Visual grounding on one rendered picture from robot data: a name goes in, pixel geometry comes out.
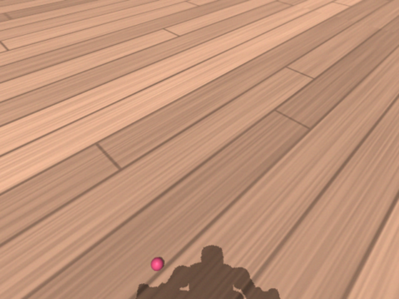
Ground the ball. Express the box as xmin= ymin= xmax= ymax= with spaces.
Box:
xmin=151 ymin=257 xmax=163 ymax=271

